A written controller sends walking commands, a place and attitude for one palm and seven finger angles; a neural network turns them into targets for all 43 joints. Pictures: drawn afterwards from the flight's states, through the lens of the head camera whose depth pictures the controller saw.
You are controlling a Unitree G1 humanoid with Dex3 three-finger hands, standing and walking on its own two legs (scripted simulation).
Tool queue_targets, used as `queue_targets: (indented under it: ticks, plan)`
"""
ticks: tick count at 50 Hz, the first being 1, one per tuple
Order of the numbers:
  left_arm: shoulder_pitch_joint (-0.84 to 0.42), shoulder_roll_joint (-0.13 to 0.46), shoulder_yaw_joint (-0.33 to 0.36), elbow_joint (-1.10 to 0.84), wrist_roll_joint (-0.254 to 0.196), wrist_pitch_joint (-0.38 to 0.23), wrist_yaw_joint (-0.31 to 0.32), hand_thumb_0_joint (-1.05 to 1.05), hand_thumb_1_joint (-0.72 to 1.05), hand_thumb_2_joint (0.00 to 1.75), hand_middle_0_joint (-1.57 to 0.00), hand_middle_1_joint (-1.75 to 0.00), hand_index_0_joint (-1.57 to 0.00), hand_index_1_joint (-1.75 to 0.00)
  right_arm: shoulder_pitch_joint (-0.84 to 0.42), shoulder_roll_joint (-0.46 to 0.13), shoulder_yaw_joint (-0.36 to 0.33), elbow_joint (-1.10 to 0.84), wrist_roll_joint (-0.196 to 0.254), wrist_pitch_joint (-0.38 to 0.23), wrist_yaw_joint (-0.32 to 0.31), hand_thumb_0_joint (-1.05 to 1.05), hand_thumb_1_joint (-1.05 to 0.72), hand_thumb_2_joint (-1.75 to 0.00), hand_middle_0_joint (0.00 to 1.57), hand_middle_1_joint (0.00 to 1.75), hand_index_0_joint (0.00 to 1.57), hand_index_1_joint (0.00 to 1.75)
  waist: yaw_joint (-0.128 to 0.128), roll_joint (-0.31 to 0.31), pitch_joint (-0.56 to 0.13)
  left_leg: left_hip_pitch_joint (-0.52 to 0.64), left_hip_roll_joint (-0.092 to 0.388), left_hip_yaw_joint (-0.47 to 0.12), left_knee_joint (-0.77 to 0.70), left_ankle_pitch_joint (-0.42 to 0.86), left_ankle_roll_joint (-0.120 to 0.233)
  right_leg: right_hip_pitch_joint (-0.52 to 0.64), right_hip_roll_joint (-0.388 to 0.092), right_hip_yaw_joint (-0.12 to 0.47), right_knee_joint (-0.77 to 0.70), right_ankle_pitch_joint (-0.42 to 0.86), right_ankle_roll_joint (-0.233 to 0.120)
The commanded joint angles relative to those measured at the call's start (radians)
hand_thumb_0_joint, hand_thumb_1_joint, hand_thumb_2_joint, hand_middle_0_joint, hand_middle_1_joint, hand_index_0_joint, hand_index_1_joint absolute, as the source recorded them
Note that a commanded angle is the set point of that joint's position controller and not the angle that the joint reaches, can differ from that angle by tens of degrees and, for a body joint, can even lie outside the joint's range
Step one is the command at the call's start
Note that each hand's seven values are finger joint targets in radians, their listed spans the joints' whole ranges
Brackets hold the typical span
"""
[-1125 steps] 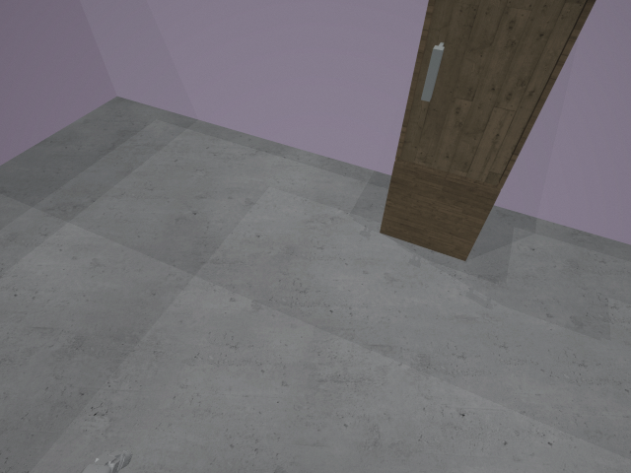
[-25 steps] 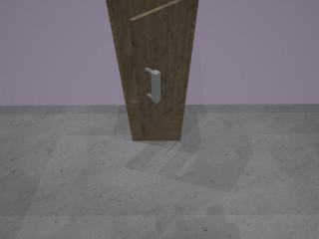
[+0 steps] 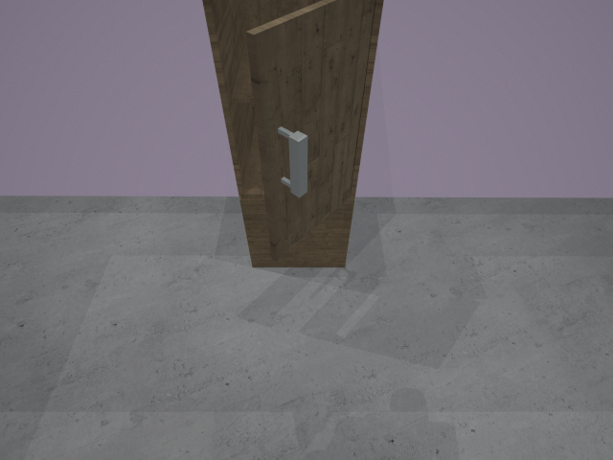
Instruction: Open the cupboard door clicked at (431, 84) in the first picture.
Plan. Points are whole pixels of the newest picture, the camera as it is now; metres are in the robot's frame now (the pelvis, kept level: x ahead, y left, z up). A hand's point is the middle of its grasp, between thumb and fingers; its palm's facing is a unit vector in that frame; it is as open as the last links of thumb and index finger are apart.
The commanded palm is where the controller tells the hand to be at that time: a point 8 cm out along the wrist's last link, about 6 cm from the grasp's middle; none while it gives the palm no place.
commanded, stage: walk to a spot facing it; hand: left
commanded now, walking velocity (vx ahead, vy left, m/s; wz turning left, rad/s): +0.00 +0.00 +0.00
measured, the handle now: (291, 161) +0.67 +0.07 -0.02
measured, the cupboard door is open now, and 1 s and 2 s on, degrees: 49 49 49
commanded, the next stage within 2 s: none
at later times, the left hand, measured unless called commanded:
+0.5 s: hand out of the picture +0.09 +0.16 -0.18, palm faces -0.10 -0.96 -0.27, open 7.4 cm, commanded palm none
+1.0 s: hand (219, 453) +0.17 +0.15 -0.19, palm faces -0.36 -0.91 -0.22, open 7.4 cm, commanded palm none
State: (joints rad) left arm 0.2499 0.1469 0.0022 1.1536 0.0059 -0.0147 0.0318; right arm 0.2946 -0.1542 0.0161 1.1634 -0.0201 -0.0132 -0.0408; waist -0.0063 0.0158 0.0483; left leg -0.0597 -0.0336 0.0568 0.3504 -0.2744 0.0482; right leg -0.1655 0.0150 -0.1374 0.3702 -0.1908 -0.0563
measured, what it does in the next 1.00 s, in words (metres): steps on the spot, turning right: left foot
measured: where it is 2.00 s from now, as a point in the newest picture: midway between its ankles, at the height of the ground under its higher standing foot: outside the picture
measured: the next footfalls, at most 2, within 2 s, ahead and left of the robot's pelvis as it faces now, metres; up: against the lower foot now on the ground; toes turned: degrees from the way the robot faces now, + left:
left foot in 0.96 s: +0.11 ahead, +0.08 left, +0.00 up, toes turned -26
right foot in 1.34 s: +0.01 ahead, -0.16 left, +0.00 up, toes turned -44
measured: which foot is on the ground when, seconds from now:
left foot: down 0.00-0.52, up 0.54-0.94, down 0.96-1.00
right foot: down 0.00-0.96, up 0.98-1.00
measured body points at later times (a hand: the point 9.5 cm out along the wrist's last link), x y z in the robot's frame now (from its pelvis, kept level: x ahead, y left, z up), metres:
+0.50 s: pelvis +0.00 -0.03 -0.02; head +0.04 -0.07 +0.43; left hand +0.09 +0.21 -0.16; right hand -0.04 -0.26 -0.19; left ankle -0.05 +0.08 -0.74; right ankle +0.00 -0.14 -0.74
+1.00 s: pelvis +0.03 -0.02 -0.01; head +0.10 -0.03 +0.43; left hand +0.19 +0.20 -0.17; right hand +0.05 -0.31 -0.14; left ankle +0.08 +0.10 -0.75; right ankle -0.01 -0.14 -0.73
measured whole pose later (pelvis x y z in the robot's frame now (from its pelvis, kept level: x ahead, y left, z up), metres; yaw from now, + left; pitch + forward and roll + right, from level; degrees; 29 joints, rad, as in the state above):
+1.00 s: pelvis +0.03 -0.02 -0.01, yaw -25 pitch +3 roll -1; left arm 0.21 0.24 0.09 0.93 0.02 0.06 0.00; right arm 0.08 -0.21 -0.04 0.88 -0.01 0.00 -0.04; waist 0.03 -0.04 0.09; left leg -0.29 0.02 -0.02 0.55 -0.31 -0.01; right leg -0.39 0.11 0.17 0.70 -0.40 0.01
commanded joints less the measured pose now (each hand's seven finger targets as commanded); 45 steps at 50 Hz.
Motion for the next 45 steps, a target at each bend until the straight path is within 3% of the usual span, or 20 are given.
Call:
queue_targets:
  ticks: [1,5,10,13,15,17,21,23,24,25,26,27,28,29,30,32,36,40,43,45]
  plan:
    - [0.051,0.119,0.023,-0.027,0.001,-0.01,0.008,0.0,0.9,0.9,-0.2,-0.3,-0.2,-0.3,0.083,-0.098,-0.017,-0.014,0.004,-0.007,-0.008,0.0,-0.9,-0.9,0.2,0.3,0.2,0.3,0.002,0.002,0.022,-0.099,0.145,-0.118,-0.073,0.212,-0.002,0.061,-0.143,0.16,-0.048,0.161,-0.009]
    - [0.059,0.093,0.026,-0.032,0.001,0.006,0.009,0.0,0.9,0.9,-0.2,-0.3,-0.2,-0.3,0.1,-0.073,-0.017,-0.013,0.004,0.005,-0.017,0.0,-0.9,-0.9,0.2,0.3,0.2,0.3,-0.002,-0.003,0.017,-0.067,0.154,-0.08,-0.034,0.225,-0.008,0.017,-0.136,0.18,-0.016,0.217,-0.009]
    - [0.021,0.128,0.06,-0.077,0.01,0.031,-0.003,0.0,0.9,0.9,-0.2,-0.3,-0.2,-0.3,0.08,-0.115,-0.046,-0.052,0.004,0.024,-0.026,0.0,-0.9,-0.9,0.2,0.3,0.2,0.3,-0.01,0.004,0.015,-0.067,0.196,-0.057,0.015,0.178,-0.003,-0.075,-0.119,0.201,0.073,0.219,-0.016]
    - [-0.016,0.124,0.075,-0.126,0.015,0.047,-0.016,0.0,0.9,0.9,-0.2,-0.3,-0.2,-0.3,0.079,-0.152,-0.065,-0.084,-0.004,0.026,-0.033,0.0,-0.9,-0.9,0.2,0.3,0.2,0.3,-0.016,0.058,0.026,-0.053,0.288,-0.136,-0.02,0.207,0.046,-0.177,-0.059,0.171,0.214,0.102,0.002]
    - [-0.047,0.114,0.085,-0.162,0.018,0.055,-0.02,0.0,0.9,0.9,-0.2,-0.3,-0.2,-0.3,0.077,-0.166,-0.075,-0.1,-0.007,0.019,-0.035,0.0,-0.9,-0.9,0.2,0.3,0.2,0.3,-0.019,0.121,0.039,-0.023,0.396,-0.203,-0.057,0.325,0.129,-0.295,-0.024,0.154,0.443,-0.219,0.021]
    - [-0.079,0.116,0.096,-0.192,0.02,0.061,-0.025,0.0,0.9,0.9,-0.2,-0.3,-0.2,-0.3,0.067,-0.166,-0.076,-0.119,-0.015,0.012,-0.037,0.0,-0.9,-0.9,0.2,0.3,0.2,0.3,-0.017,0.092,0.052,-0.013,0.436,-0.21,-0.045,0.454,0.17,-0.367,-0.038,0.186,0.591,-0.313,0.032]
    - [-0.057,0.09,0.093,-0.211,0.017,0.053,-0.039,0.0,0.9,0.9,-0.2,-0.3,-0.2,-0.3,-0.008,-0.202,-0.091,-0.164,-0.02,0.01,-0.027,0.0,-0.9,-0.9,0.2,0.3,0.2,0.3,0.013,0.07,0.018,-0.013,0.379,-0.056,0.06,0.586,0.106,-0.245,-0.049,0.112,0.422,-0.257,0.04]
    - [0.01,0.107,0.101,-0.199,0.017,0.045,-0.042,0.0,0.9,0.9,-0.2,-0.3,-0.2,-0.3,-0.021,-0.212,-0.098,-0.176,-0.011,0.014,-0.02,0.0,-0.9,-0.9,0.2,0.3,0.2,0.3,0.042,0.051,-0.02,-0.042,0.329,0.022,0.185,0.564,0.049,-0.102,-0.023,0.077,0.244,-0.09,0.036]
    - [0.074,0.141,0.108,-0.184,0.019,0.037,-0.038,0.0,0.9,0.9,-0.2,-0.3,-0.2,-0.3,-0.029,-0.216,-0.102,-0.19,-0.001,0.017,-0.015,0.0,-0.9,-0.9,0.2,0.3,0.2,0.3,0.07,-0.024,-0.05,-0.107,0.272,0.071,0.321,0.472,0.001,0.018,-0.039,0.121,0.122,0.125,0.016]
    - [0.134,0.256,0.133,-0.181,0.03,0.022,-0.02,0.0,0.9,0.9,-0.2,-0.3,-0.2,-0.3,-0.031,-0.163,-0.102,-0.228,0.014,0.022,-0.006,0.0,-0.9,-0.9,0.2,0.3,0.2,0.3,0.086,-0.326,-0.09,-0.349,0.133,0.146,0.575,0.055,-0.073,0.166,-0.28,0.515,0.004,0.428,-0.086]
    - [0.169,0.298,0.135,-0.173,0.011,0.024,-0.011,0.0,0.9,0.9,-0.2,-0.3,-0.2,-0.3,-0.107,-0.148,-0.096,-0.26,0.015,0.034,-0.001,0.0,-0.9,-0.9,0.2,0.3,0.2,0.3,0.117,-0.333,-0.07,-0.432,0.062,0.044,0.758,-0.391,-0.094,0.131,-0.401,0.66,-0.038,0.586,-0.194]
    - [0.127,0.294,0.133,-0.185,0.01,0.025,-0.004,0.0,0.9,0.9,-0.2,-0.3,-0.2,-0.3,-0.116,-0.152,-0.092,-0.262,0.014,0.042,0.002,0.0,-0.9,-0.9,0.2,0.3,0.2,0.3,0.09,-0.252,-0.04,-0.462,0.099,-0.047,0.818,-0.355,-0.083,0.09,-0.377,0.633,-0.038,0.402,-0.224]
    - [0.061,0.266,0.131,-0.214,0.014,0.032,0.002,0.0,0.9,0.9,-0.2,-0.3,-0.2,-0.3,-0.164,-0.135,-0.097,-0.27,0.013,0.047,0.005,0.0,-0.9,-0.9,0.2,0.3,0.2,0.3,0.078,-0.211,0.006,-0.496,0.112,-0.067,0.833,-0.305,-0.082,0.01,-0.326,0.618,-0.059,0.243,-0.203]
    - [0.009,0.26,0.127,-0.233,0.019,0.034,0.003,0.0,0.9,0.9,-0.2,-0.3,-0.2,-0.3,-0.174,-0.137,-0.097,-0.273,0.01,0.048,0.009,0.0,-0.9,-0.9,0.2,0.3,0.2,0.3,0.054,-0.174,0.015,-0.49,0.117,-0.079,0.831,-0.25,-0.088,-0.032,-0.296,0.602,-0.057,0.187,-0.188]
    - [-0.014,0.254,0.127,-0.246,0.021,0.031,0.004,0.0,0.9,0.9,-0.2,-0.3,-0.2,-0.3,-0.159,-0.134,-0.097,-0.268,0.009,0.047,0.012,0.0,-0.9,-0.9,0.2,0.3,0.2,0.3,0.04,-0.109,-0.033,-0.455,0.117,-0.076,0.811,-0.205,-0.092,-0.031,-0.277,0.564,-0.045,0.181,-0.17]
    - [-0.015,0.256,0.122,-0.26,0.02,0.024,-0.003,0.0,0.9,0.9,-0.2,-0.3,-0.2,-0.3,-0.146,-0.118,-0.095,-0.268,0.009,0.052,0.017,0.0,-0.9,-0.9,0.2,0.3,0.2,0.3,0.023,-0.059,-0.062,-0.429,0.099,-0.064,0.771,-0.137,-0.102,-0.04,-0.226,0.515,-0.043,0.189,-0.146]
    - [0.003,0.262,0.122,-0.267,0.024,0.026,-0.012,0.0,0.9,0.9,-0.2,-0.3,-0.2,-0.3,-0.17,-0.128,-0.098,-0.291,0.009,0.049,0.015,0.0,-0.9,-0.9,0.2,0.3,0.2,0.3,0.032,-0.112,-0.07,-0.436,0.077,-0.063,0.676,-0.106,-0.111,-0.008,-0.188,0.517,-0.045,0.169,-0.128]
    - [0.032,0.264,0.127,-0.273,0.027,0.029,-0.014,0.0,0.9,0.9,-0.2,-0.3,-0.2,-0.3,-0.227,-0.144,-0.097,-0.333,0.016,0.034,0.006,0.0,-0.9,-0.9,0.2,0.3,0.2,0.3,0.054,-0.171,-0.098,-0.428,0.06,-0.079,0.55,-0.155,-0.11,0.055,-0.19,0.581,-0.004,0.301,-0.142]
    - [0.006,0.275,0.134,-0.29,0.027,0.034,-0.014,0.0,0.9,0.9,-0.2,-0.3,-0.2,-0.3,-0.204,-0.143,-0.093,-0.339,0.024,0.023,0.001,0.0,-0.9,-0.9,0.2,0.3,0.2,0.3,0.039,-0.18,-0.119,-0.345,0.041,-0.079,0.394,-0.157,-0.101,0.038,-0.182,0.602,0.034,0.397,-0.136]
    - [-0.027,0.267,0.132,-0.296,0.022,0.038,-0.013,0.0,0.9,0.9,-0.2,-0.3,-0.2,-0.3,-0.145,-0.15,-0.093,-0.321,0.028,0.016,-0.003,0.0,-0.9,-0.9,0.2,0.3,0.2,0.3,0.007,-0.158,-0.14,-0.206,0.031,-0.078,0.215,-0.048,-0.098,-0.029,-0.146,0.595,0.085,0.396,-0.088]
